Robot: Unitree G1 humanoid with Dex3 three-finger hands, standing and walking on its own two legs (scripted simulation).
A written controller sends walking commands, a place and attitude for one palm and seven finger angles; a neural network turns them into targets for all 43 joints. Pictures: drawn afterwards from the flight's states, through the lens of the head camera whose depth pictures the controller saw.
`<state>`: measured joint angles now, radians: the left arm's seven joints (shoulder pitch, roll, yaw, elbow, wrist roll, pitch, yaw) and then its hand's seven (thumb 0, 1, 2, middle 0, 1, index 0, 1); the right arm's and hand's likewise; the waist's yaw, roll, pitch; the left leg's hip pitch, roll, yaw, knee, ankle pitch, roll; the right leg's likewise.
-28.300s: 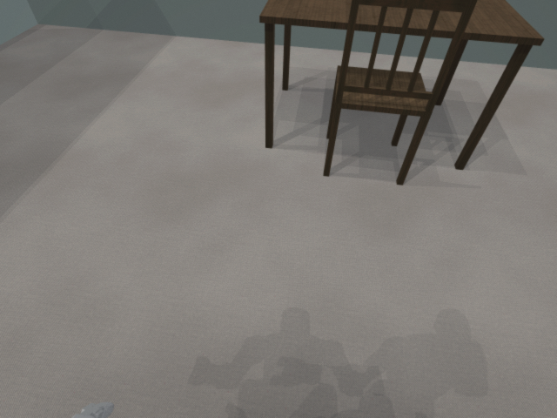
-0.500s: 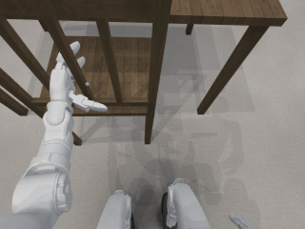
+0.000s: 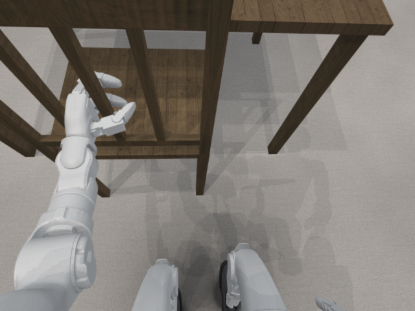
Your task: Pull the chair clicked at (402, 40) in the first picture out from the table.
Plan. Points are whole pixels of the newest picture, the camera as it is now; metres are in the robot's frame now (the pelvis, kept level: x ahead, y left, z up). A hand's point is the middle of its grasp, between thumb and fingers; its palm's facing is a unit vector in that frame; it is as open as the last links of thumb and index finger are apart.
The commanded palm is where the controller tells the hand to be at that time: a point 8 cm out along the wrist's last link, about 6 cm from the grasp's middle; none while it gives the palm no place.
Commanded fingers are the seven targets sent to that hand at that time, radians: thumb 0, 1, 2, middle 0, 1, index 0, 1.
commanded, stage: hook a spindle and tug to test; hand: left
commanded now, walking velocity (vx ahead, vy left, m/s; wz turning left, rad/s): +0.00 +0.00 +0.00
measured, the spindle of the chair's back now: (99, 97) +0.50 +0.18 +0.04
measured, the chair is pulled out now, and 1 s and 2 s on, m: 0.00 0.04 0.14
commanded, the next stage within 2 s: step backward, pulling the chair out in 0.72 s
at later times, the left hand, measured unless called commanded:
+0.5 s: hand (119, 122) +0.46 +0.15 +0.02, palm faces +0.00 -1.00 -0.05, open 5.0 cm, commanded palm +0.42 +0.19 +0.02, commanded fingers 0.00 0.90 0.90 -0.50 -1.45 -0.50 -1.45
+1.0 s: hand (117, 131) +0.43 +0.15 +0.03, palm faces +0.07 -0.99 -0.13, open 5.0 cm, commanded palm +0.41 +0.20 +0.03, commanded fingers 0.00 0.90 0.90 -0.50 -1.45 -0.50 -1.45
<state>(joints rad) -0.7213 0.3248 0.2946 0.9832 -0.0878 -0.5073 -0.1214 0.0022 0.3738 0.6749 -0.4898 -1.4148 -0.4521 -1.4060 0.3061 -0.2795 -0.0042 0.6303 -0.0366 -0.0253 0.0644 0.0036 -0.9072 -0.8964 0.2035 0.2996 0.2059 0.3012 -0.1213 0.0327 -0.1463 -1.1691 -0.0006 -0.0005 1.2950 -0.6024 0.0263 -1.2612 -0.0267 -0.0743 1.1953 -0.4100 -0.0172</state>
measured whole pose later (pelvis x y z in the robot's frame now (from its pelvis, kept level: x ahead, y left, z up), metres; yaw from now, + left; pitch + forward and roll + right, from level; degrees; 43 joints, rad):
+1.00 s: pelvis +0.02 +0.01 +0.07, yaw +0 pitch +19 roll +0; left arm -0.48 0.23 0.16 0.77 -0.08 -0.24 0.07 0.01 0.75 0.79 -0.40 -1.27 -0.46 -1.44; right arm 0.25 -0.23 -0.01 0.55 0.06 0.11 -0.05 0.01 -0.91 -0.90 0.20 0.30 0.21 0.30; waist -0.09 0.04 -0.02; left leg -0.78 -0.02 0.04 0.94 -0.48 0.04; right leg -0.89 -0.02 -0.03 0.88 -0.31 0.00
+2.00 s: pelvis -0.04 -0.01 +0.11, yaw -2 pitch +9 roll +1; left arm -0.51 0.19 0.08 1.08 -0.06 -0.30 0.12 0.02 0.71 0.79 -0.39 -1.16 -0.50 -1.44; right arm 0.26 -0.28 -0.03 0.74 0.09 0.01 -0.10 0.00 -0.91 -0.90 0.20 0.30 0.21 0.30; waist -0.08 0.02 0.09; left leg -0.50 -0.01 0.06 0.58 -0.24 0.02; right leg -0.60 -0.01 0.00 0.50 -0.06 -0.01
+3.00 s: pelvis -0.03 +0.00 +0.11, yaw -2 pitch +8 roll +1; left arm -0.51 0.19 0.04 1.09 0.00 -0.31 0.11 0.00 0.69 0.77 -0.35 -1.23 -0.50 -1.44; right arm 0.27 -0.26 -0.02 0.76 0.07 -0.01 -0.13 0.00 -0.91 -0.90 0.21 0.30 0.21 0.30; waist -0.07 -0.01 0.09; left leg -0.47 -0.03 0.08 0.58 -0.25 0.04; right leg -0.58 -0.02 0.01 0.52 -0.07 0.01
